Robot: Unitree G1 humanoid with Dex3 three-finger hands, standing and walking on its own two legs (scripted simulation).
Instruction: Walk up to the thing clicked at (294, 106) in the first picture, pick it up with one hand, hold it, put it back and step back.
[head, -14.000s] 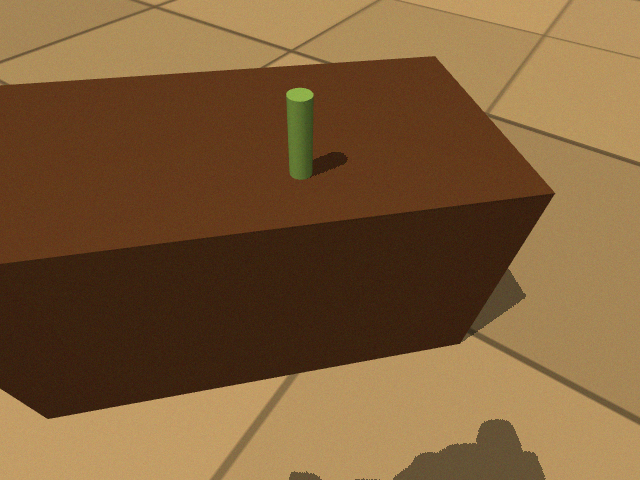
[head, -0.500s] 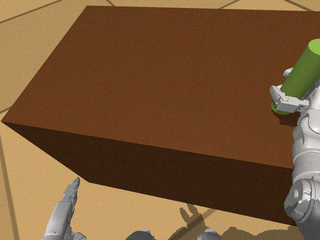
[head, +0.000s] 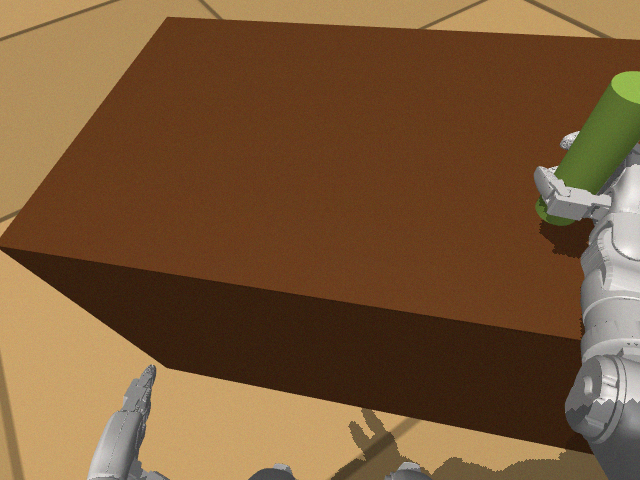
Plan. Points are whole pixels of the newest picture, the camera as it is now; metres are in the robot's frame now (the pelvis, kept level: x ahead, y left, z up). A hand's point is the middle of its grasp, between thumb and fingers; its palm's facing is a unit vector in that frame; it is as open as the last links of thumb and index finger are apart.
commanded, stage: lift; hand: right
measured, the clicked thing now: (591, 159) +0.49 -0.25 +0.12
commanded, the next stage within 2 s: hold in 1.50 s
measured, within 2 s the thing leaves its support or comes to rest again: neither
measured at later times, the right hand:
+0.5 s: hand (577, 164) +0.46 -0.22 +0.14, palm faces +0.26 +0.96 -0.02, open 7.3 cm
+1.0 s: hand (586, 178) +0.37 -0.17 +0.21, palm faces +0.23 +0.97 -0.01, open 7.3 cm
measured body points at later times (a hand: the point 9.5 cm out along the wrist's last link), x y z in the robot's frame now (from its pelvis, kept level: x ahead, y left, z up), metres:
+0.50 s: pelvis +0.00 +0.00 +0.02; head +0.05 -0.01 +0.46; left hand +0.15 +0.26 -0.03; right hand +0.44 -0.27 +0.14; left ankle -0.02 +0.14 -0.69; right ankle +0.03 -0.11 -0.69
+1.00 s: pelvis -0.01 +0.02 +0.03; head -0.02 +0.04 +0.48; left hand +0.16 +0.28 -0.03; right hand +0.36 -0.22 +0.21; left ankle -0.02 +0.14 -0.69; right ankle +0.03 -0.11 -0.69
